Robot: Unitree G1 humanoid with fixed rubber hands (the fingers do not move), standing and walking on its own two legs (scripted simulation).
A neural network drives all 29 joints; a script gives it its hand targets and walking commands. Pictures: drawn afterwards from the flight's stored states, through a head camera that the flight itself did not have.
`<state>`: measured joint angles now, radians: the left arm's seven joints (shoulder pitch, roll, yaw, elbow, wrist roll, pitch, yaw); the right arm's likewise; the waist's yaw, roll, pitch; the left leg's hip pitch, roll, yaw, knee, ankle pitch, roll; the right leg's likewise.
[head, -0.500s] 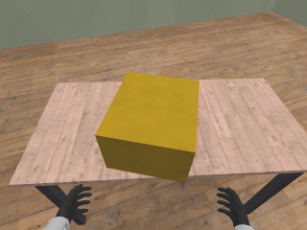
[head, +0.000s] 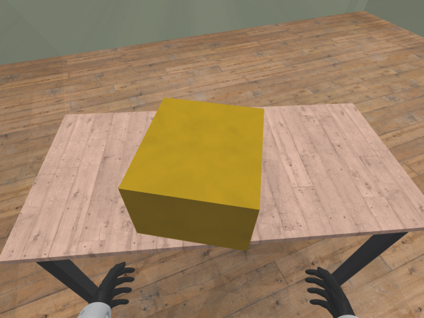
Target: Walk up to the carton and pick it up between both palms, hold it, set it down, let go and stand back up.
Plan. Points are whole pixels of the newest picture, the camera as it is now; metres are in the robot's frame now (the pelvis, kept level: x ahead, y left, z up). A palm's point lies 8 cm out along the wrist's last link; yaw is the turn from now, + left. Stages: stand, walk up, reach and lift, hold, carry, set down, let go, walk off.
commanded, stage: let go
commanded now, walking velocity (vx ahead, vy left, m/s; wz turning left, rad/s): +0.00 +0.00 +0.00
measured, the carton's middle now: (202, 168) +0.46 +0.04 -0.03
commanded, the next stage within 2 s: stand in 0.30 s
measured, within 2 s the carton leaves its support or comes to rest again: neither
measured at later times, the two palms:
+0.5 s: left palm out of the picture +0.11 +0.27 -0.09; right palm out of the picture +0.11 -0.24 -0.10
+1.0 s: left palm out of the picture -0.02 +0.29 -0.12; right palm out of the picture +0.02 -0.23 -0.12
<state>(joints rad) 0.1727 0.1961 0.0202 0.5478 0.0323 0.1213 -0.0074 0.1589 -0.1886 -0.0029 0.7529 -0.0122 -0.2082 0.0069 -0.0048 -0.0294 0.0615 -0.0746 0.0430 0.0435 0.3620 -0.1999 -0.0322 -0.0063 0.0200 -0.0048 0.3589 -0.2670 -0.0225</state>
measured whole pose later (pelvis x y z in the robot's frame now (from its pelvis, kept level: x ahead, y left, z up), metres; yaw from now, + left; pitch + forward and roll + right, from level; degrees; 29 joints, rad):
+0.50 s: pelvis -0.01 +0.01 +0.00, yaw +1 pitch -2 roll +0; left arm 0.27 0.25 0.03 0.65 0.02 -0.02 0.00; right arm 0.25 -0.24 -0.02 0.77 -0.02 -0.05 -0.01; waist 0.01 0.00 -0.02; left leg -0.19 0.03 0.02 0.46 -0.23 -0.01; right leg -0.09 0.01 -0.03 0.42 -0.29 -0.01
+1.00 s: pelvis -0.05 +0.02 -0.01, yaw +3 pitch -3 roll -1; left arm 0.38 0.27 -0.02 0.75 0.01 -0.03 0.01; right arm 0.32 -0.25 0.00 0.83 -0.01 -0.02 0.00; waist 0.00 0.01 0.02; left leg -0.26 0.00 0.00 0.48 -0.17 0.01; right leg -0.17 -0.02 -0.05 0.47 -0.25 0.01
